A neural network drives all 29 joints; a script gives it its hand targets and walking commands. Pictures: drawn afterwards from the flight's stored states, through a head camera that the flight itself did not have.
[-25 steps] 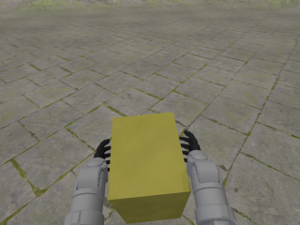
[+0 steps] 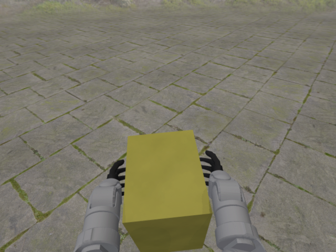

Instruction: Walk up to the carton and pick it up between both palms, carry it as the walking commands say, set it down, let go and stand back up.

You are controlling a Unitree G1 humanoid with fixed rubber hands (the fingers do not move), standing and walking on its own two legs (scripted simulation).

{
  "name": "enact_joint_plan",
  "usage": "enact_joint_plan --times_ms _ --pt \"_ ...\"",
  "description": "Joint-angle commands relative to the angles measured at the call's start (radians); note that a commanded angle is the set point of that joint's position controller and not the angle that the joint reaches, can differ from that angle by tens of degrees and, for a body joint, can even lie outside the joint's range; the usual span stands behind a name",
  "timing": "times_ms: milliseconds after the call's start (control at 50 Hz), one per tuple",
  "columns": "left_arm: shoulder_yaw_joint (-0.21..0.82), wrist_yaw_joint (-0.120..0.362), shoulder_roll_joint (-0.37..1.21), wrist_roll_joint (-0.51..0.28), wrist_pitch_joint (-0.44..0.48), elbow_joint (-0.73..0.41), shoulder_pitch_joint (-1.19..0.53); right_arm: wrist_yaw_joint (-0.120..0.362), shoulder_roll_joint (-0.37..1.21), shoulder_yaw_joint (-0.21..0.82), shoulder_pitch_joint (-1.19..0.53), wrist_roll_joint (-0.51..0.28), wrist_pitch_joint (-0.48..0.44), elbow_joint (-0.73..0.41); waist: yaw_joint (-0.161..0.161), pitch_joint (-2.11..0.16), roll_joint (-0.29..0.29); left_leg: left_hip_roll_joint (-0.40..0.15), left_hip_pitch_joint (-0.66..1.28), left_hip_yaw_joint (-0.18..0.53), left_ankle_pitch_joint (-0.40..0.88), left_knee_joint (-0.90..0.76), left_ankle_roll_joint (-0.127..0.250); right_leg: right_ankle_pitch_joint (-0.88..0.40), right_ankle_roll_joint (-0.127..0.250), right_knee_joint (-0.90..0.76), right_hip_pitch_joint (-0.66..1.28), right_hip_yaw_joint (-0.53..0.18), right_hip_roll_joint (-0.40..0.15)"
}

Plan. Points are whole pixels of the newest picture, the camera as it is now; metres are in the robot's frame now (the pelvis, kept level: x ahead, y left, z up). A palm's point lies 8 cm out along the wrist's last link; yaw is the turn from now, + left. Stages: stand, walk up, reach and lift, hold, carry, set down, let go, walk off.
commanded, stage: set down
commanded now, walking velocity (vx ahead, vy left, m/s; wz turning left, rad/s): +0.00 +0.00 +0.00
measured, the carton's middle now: (166, 194) +0.31 +0.02 -0.02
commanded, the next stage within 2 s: none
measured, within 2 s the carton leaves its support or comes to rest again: neither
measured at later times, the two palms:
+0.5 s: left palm (115, 199) +0.31 +0.18 -0.05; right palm (204, 195) +0.33 -0.09 -0.05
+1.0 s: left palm (124, 206) +0.34 +0.17 -0.15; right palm (203, 205) +0.36 -0.09 -0.15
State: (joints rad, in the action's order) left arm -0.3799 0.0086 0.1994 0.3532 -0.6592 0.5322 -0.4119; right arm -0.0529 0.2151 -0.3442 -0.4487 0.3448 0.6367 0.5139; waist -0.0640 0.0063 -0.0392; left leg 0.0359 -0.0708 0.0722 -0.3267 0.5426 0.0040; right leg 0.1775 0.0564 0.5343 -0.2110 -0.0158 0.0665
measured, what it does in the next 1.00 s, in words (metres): lowers itself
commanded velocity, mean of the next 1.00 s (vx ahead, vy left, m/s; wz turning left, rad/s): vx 0.00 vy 0.00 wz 0.00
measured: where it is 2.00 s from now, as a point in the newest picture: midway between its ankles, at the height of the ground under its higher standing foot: outside the picture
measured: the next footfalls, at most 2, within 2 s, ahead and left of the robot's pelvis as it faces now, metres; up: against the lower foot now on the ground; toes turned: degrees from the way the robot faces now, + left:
none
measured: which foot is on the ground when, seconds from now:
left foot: down 0.00-1.00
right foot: down 0.00-1.00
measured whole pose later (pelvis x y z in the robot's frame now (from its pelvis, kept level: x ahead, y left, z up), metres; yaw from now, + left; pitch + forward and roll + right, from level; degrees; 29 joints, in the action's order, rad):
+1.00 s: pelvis -0.02 +0.02 -0.08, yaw +0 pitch +25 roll +3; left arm -0.36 -0.08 0.12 0.18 -0.13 0.69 -0.56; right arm -0.09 0.16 -0.34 -0.60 0.26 0.13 0.64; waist -0.04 -0.05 -0.03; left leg 0.09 -1.05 -0.01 -0.47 1.09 0.02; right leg 0.28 0.02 1.04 -1.19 -0.07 0.05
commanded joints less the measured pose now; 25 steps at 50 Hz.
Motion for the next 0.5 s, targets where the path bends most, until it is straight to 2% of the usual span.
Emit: enact_joint_plan --times_ms 0,20,60,80,100,120,140,160,180,200,220,260,280,320,340,360,380,400,420,440,460,480 --pt "0.376 0.219 0.873 -0.188 0.095 -0.037 -0.621 0.23 1.05 0.426 -0.474 -0.206 -0.024 0.127 -0.037 -0.21 0.057 0.0 -0.374 0.038 -0.006 -0.104 0.06 0.173 -0.055 -0.112 0.359 -0.232 -0.101" --pt "0.376 0.221 0.869 -0.187 0.104 -0.025 -0.621 0.226 1.041 0.405 -0.454 -0.196 -0.031 0.145 -0.023 -0.218 0.055 0.0 -0.355 0.035 0.014 -0.099 0.06 0.121 -0.056 -0.102 0.336 -0.221 -0.094" --pt "0.38 0.222 0.856 -0.185 0.119 -0.035 -0.631 0.217 1.031 0.383 -0.417 -0.18 -0.051 0.178 -0.01 -0.216 0.041 0.003 -0.387 0.036 0.011 -0.093 0.054 0.095 -0.054 -0.097 0.355 -0.218 -0.097" --pt "0.381 0.221 0.853 -0.177 0.131 -0.033 -0.603 0.216 1.006 0.368 -0.386 -0.164 -0.065 0.175 0.008 -0.193 0.034 -0.001 -0.391 0.041 0.024 -0.096 0.052 0.051 -0.049 -0.087 0.331 -0.202 -0.086" --pt "0.386 0.219 0.847 -0.179 0.147 -0.053 -0.629 0.211 1.015 0.355 -0.381 -0.154 -0.078 0.198 0.01 -0.211 0.029 0.003 -0.39 0.035 0.033 -0.087 0.049 0.022 -0.048 -0.079 0.33 -0.206 -0.083" --pt "0.372 0.217 0.859 -0.167 0.152 -0.022 -0.595 0.205 0.995 0.347 -0.378 -0.144 -0.092 0.182 0.006 -0.218 0.018 0.003 -0.418 0.037 0.05 -0.08 0.046 -0.008 -0.046 -0.074 0.344 -0.207 -0.09" --pt "0.398 0.214 0.862 -0.183 0.164 -0.039 -0.592 0.202 0.992 0.358 -0.351 -0.147 -0.102 0.189 0.022 -0.229 0.032 0.001 -0.417 0.04 0.075 -0.083 0.042 -0.067 -0.047 -0.057 0.344 -0.192 -0.08" --pt "0.403 0.209 0.862 -0.181 0.18 -0.041 -0.593 0.201 0.99 0.35 -0.344 -0.14 -0.118 0.192 0.024 -0.236 0.029 0.003 -0.426 0.041 0.078 -0.084 0.044 -0.093 -0.045 -0.043 0.342 -0.183 -0.07" --pt "0.397 0.201 0.875 -0.185 0.197 -0.035 -0.588 0.203 0.972 0.361 -0.347 -0.143 -0.141 0.186 0.01 -0.251 0.015 0.001 -0.442 0.045 0.074 -0.075 0.036 -0.093 -0.036 -0.031 0.345 -0.192 -0.077" --pt "0.398 0.196 0.89 -0.185 0.211 -0.003 -0.539 0.201 0.957 0.378 -0.379 -0.147 -0.162 0.15 0.008 -0.26 0.042 0.004 -0.455 0.052 0.108 -0.071 0.04 -0.148 -0.04 -0.002 0.326 -0.176 -0.066" --pt "0.392 0.187 0.882 -0.176 0.226 -0.007 -0.536 0.197 0.947 0.354 -0.325 -0.124 -0.173 0.195 0.032 -0.243 0.029 0.008 -0.467 0.046 0.121 -0.063 0.039 -0.187 -0.033 0.012 0.298 -0.168 -0.058" --pt "0.402 0.18 0.886 -0.184 0.265 0.008 -0.546 0.194 0.935 0.374 -0.371 -0.123 -0.215 0.177 0.016 -0.298 0.048 0.01 -0.477 0.053 0.132 -0.047 0.037 -0.201 -0.032 0.051 0.268 -0.158 -0.048" --pt "0.416 0.175 0.886 -0.179 0.287 -0.003 -0.551 0.191 0.925 0.367 -0.356 -0.108 -0.242 0.177 0.03 -0.32 0.025 0.015 -0.485 0.055 0.161 -0.036 0.031 -0.256 -0.025 0.059 0.259 -0.161 -0.05" --pt "0.436 0.157 0.89 -0.183 0.328 0.012 -0.518 0.19 0.903 0.374 -0.354 -0.118 -0.29 0.184 0.021 -0.363 0.008 0.017 -0.476 0.067 0.258 -0.017 0.02 -0.341 -0.019 0.105 0.208 -0.14 -0.025" --pt "0.428 0.151 0.877 -0.179 0.348 0.021 -0.51 0.188 0.877 0.381 -0.346 -0.113 -0.309 0.191 0.028 -0.376 0.016 0.022 -0.489 0.068 0.253 0.0 0.015 -0.342 -0.015 0.116 0.192 -0.14 -0.021" --pt "0.432 0.145 0.877 -0.182 0.37 0.02 -0.499 0.19 0.868 0.408 -0.367 -0.114 -0.332 0.182 0.008 -0.4 0.031 0.028 -0.5 0.069 0.276 0.009 0.01 -0.347 -0.016 0.126 0.181 -0.139 -0.017" --pt "0.426 0.142 0.869 -0.178 0.386 0.049 -0.485 0.184 0.856 0.41 -0.374 -0.114 -0.351 0.17 0.015 -0.419 0.028 0.029 -0.518 0.07 0.284 0.023 0.009 -0.357 -0.016 0.14 0.165 -0.136 -0.016" --pt "0.458 0.135 0.885 -0.186 0.41 0.025 -0.511 0.184 0.85 0.416 -0.381 -0.104 -0.375 0.162 0.037 -0.447 0.031 0.029 -0.512 0.08 0.291 0.031 0.006 -0.343 -0.012 0.152 0.135 -0.13 -0.01" --pt "0.456 0.127 0.872 -0.178 0.427 0.032 -0.516 0.182 0.842 0.412 -0.393 -0.109 -0.396 0.173 0.031 -0.447 0.007 0.031 -0.519 0.072 0.292 0.048 0.003 -0.316 -0.009 0.163 0.092 -0.137 -0.007" --pt "0.465 0.12 0.878 -0.177 0.442 0.039 -0.514 0.181 0.829 0.41 -0.38 -0.09 -0.41 0.171 0.055 -0.431 0.023 0.031 -0.525 0.082 0.304 0.054 0.001 -0.315 -0.011 0.169 0.062 -0.13 0.001" --pt "0.493 0.116 0.892 -0.188 0.456 0.033 -0.531 0.182 0.814 0.41 -0.401 -0.094 -0.425 0.159 0.062 -0.472 0.003 0.03 -0.502 0.087 0.316 0.063 -0.005 -0.287 -0.01 0.18 0.017 -0.114 0.011" --pt "0.47 0.107 0.884 -0.179 0.467 0.039 -0.51 0.185 0.814 0.422 -0.405 -0.097 -0.428 0.176 0.04 -0.462 0.012 0.031 -0.513 0.084 0.291 0.078 -0.006 -0.249 -0.01 0.194 -0.011 -0.114 0.012"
